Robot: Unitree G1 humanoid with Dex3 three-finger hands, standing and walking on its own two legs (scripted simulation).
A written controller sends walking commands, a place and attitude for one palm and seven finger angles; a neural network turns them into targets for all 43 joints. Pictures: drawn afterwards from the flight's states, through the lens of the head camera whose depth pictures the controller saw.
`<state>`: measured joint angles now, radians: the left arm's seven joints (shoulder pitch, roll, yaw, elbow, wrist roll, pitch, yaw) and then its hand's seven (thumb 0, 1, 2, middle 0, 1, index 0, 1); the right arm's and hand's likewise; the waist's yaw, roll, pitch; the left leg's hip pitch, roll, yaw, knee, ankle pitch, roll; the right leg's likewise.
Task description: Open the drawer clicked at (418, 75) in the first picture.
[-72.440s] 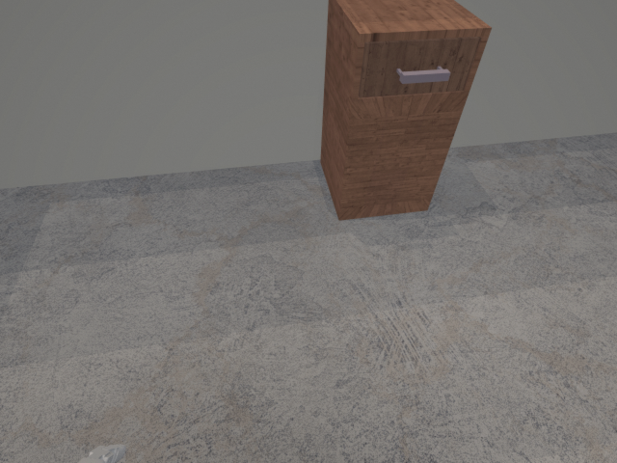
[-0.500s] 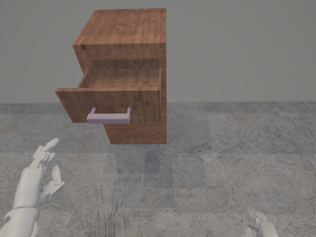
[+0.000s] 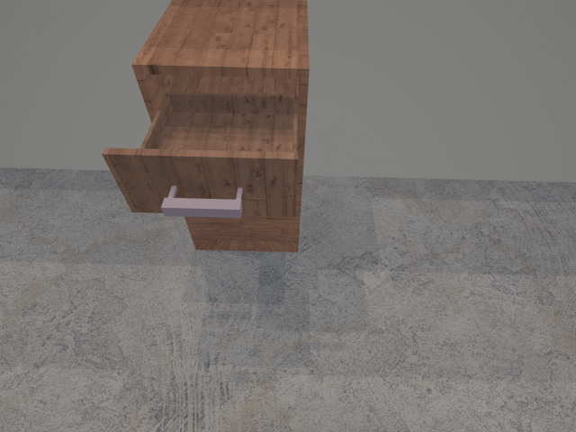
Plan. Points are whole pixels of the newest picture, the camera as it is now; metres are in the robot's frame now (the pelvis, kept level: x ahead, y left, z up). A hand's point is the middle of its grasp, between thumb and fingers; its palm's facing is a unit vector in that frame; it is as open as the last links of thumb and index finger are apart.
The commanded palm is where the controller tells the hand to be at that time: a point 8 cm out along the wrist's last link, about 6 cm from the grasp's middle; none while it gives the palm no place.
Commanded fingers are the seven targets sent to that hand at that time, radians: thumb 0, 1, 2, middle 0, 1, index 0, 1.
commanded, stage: let the arm hang, fingers relaxed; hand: left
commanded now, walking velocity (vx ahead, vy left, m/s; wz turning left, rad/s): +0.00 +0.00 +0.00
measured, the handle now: (204, 199) +0.55 +0.22 -0.08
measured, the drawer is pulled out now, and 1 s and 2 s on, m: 0.30 0.30 0.30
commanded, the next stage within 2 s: look to check the result in 0.50 s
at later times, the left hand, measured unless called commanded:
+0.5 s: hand out of the picture +0.00 +0.17 -0.17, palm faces +0.01 -0.98 -0.19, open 7.3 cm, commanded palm none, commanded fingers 0.00 0.90 0.90 -0.20 -0.30 -0.20 -0.30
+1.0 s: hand out of the picture -0.02 +0.15 -0.17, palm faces +0.02 -0.98 -0.19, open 7.3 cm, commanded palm none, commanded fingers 0.00 0.90 0.90 -0.20 -0.30 -0.20 -0.30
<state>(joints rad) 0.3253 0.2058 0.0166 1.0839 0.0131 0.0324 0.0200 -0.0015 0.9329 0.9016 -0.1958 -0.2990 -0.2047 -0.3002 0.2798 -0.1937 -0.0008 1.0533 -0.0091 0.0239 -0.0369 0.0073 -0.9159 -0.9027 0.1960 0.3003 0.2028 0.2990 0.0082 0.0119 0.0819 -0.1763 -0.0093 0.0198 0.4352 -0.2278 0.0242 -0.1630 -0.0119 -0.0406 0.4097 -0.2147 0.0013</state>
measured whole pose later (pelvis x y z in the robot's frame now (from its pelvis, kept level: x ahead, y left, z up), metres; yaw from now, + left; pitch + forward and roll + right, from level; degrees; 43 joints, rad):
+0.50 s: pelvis -0.01 +0.00 +0.00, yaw -1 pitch -3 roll +0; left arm 0.27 0.14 0.01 1.13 0.01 0.01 0.03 0.00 0.92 0.90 -0.20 -0.30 -0.20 -0.30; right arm 0.32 -0.12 0.00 1.13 -0.01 0.00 -0.04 0.01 -0.91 -0.90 0.20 0.30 0.20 0.30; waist -0.01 0.01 0.06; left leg -0.15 -0.02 0.04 0.39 -0.20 0.03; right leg -0.16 -0.02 -0.02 0.41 -0.20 0.00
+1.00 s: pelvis -0.01 -0.02 +0.00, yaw -1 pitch -2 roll +0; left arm 0.29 0.13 0.01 1.14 0.01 0.00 0.03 0.00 0.91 0.90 -0.19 -0.30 -0.20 -0.30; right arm 0.30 -0.13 -0.01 1.13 -0.01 0.01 -0.04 0.00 -0.91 -0.90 0.20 0.30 0.20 0.30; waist -0.01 0.01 0.07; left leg -0.15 0.01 0.04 0.39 -0.20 0.00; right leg -0.17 0.00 -0.02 0.41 -0.20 -0.02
